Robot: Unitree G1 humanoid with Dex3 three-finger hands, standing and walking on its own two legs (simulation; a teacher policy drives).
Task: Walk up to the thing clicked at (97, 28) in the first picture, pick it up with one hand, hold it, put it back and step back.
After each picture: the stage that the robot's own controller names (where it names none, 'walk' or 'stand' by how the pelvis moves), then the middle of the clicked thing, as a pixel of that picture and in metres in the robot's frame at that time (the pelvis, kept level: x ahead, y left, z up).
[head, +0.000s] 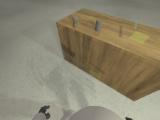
stand; (98, 25) +0.96 -0.03 +0.05
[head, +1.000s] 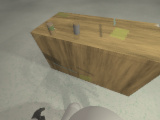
walk; (76, 28) +0.83 +0.20 +0.07
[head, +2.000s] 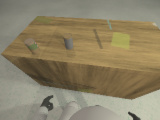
stand; (68, 41) +0.55 +0.21 +0.07
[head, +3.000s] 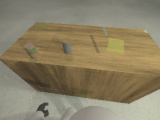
stand; (66, 46) +0.54 +0.22 +0.07
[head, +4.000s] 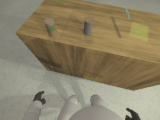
walk; (88, 26) +0.65 +0.06 +0.08
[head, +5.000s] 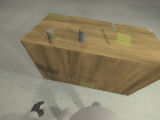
stand; (82, 35) +0.70 +0.10 +0.06
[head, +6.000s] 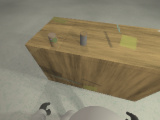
stand; (83, 38) +0.67 +0.11 +0.06
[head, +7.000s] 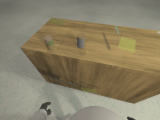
stand; (80, 41) +0.63 +0.12 +0.05
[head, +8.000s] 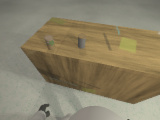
stand; (81, 41) +0.63 +0.11 +0.05
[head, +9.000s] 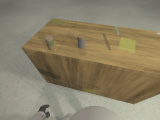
stand; (81, 41) +0.64 +0.12 +0.05
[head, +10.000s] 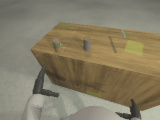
rise first; (87, 43) +0.63 +0.09 +0.05
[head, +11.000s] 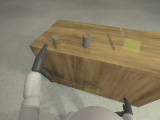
go down; (86, 40) +0.66 +0.08 +0.06
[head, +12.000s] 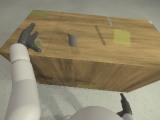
go down; (72, 38) +0.60 +0.10 +0.06
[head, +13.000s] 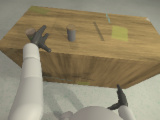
close in; (71, 33) +0.64 +0.10 +0.08
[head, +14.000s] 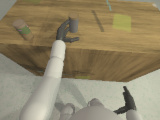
close; (73, 23) +0.65 +0.07 +0.11
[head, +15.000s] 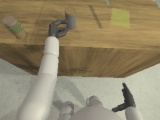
lift; (70, 19) +0.65 +0.06 +0.11
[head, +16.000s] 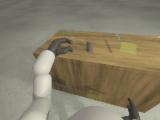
lift; (89, 45) +0.68 +0.05 +0.07
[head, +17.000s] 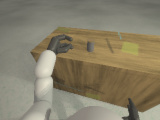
hold; (90, 45) +0.66 +0.04 +0.07
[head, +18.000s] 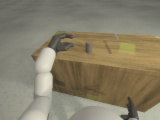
hold; (88, 46) +0.67 +0.05 +0.07
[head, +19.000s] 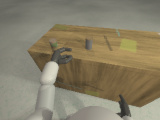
hold; (88, 42) +0.66 +0.05 +0.07
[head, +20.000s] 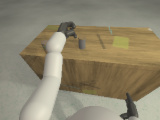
crouch; (82, 42) +0.67 +0.07 +0.06
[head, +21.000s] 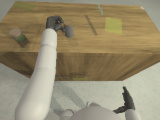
lower; (68, 28) +0.64 +0.08 +0.08
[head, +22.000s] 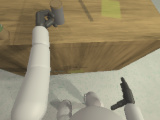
lower; (57, 13) +0.66 +0.08 +0.13
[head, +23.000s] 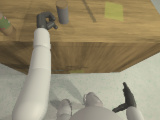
lower; (62, 13) +0.67 +0.08 +0.12
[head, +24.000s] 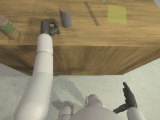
lower; (65, 17) +0.65 +0.07 +0.12
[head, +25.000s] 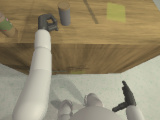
rest; (64, 14) +0.66 +0.07 +0.12
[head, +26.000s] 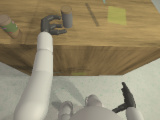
open; (67, 17) +0.66 +0.07 +0.12
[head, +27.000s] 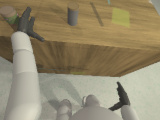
withdraw; (72, 15) +0.66 +0.06 +0.12
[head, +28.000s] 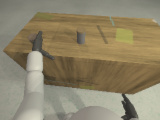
sink last; (81, 36) +0.62 +0.06 +0.09
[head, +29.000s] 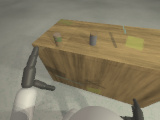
stand; (93, 38) +0.68 +0.05 +0.08
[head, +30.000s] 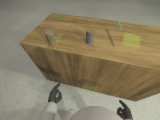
stand; (89, 36) +0.65 +0.04 +0.09
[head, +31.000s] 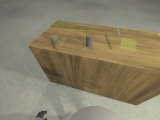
stand; (89, 40) +0.69 +0.05 +0.06
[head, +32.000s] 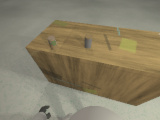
stand; (88, 41) +0.66 +0.06 +0.05
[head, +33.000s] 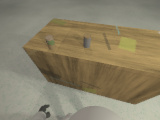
stand; (86, 41) +0.65 +0.07 +0.05
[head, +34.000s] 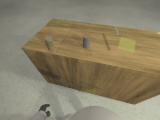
stand; (86, 41) +0.64 +0.07 +0.05
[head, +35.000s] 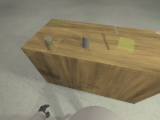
stand; (85, 41) +0.65 +0.07 +0.05
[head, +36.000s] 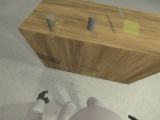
walk; (91, 22) +0.75 +0.03 +0.06
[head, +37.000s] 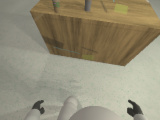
walk; (87, 4) +1.06 +0.14 +0.08
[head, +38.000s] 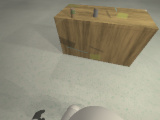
stand; (95, 12) +1.32 +0.05 +0.07
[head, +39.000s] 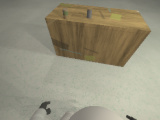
stand; (89, 13) +1.25 +0.08 +0.05
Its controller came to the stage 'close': yes
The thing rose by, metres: 0.00
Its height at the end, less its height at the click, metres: +0.00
